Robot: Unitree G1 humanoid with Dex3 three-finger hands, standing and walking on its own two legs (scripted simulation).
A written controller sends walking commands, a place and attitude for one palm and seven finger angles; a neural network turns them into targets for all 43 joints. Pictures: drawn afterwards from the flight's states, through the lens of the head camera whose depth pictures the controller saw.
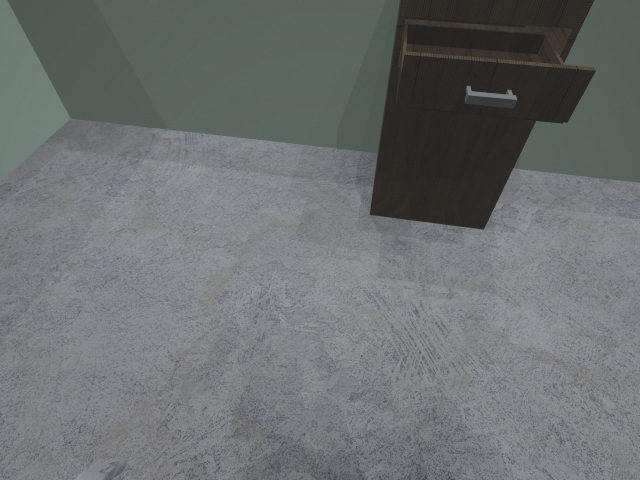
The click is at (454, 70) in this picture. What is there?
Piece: drawer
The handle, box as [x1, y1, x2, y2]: [465, 86, 516, 108]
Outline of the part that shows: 466,86 465,103 513,108 515,104 516,97 512,94 511,90 507,89 505,94 471,91 470,86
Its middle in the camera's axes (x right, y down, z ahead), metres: +0.43 -0.36 +0.98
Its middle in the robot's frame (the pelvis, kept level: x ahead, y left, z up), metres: +1.00 -0.37 -0.02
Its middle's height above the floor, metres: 0.75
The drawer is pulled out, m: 0.25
